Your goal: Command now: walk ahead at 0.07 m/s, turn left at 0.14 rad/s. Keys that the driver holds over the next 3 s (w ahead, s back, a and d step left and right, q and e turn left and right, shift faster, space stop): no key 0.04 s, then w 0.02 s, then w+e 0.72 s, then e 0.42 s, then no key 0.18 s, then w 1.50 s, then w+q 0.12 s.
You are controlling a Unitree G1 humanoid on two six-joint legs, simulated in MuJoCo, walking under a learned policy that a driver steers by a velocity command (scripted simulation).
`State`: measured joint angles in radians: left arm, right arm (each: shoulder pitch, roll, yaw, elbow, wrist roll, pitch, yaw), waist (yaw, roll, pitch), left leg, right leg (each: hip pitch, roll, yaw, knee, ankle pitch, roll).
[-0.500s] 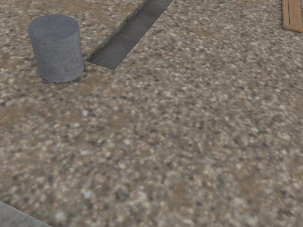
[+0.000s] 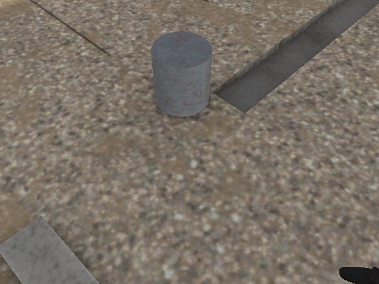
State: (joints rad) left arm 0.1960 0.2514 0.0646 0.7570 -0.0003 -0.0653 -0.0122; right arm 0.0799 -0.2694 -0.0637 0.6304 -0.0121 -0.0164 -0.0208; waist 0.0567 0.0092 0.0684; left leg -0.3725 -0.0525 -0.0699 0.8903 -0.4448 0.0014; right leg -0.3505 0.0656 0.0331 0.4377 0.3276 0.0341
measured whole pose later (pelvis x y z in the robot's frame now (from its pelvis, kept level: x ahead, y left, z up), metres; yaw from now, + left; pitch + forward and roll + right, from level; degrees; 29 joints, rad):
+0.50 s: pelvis +0.15 -0.10 -0.02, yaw -13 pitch +3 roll +4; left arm 0.21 0.30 0.07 0.73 -0.03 0.00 -0.05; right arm 0.30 -0.31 -0.10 0.83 0.03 -0.06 -0.01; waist -0.06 -0.02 -0.02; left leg -0.08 0.08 0.16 0.57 -0.52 -0.08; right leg -0.43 -0.10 0.03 0.55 -0.11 -0.03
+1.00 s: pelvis +0.40 -0.25 -0.06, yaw -31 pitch +4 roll +1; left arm 0.40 0.30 0.08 0.76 -0.01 0.00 0.04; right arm -0.05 -0.24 -0.03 0.63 -0.03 -0.12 0.01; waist 0.08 -0.01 0.03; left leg -0.55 -0.07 -0.01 0.48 0.00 0.04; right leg -0.15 0.16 0.23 0.88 -0.57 -0.03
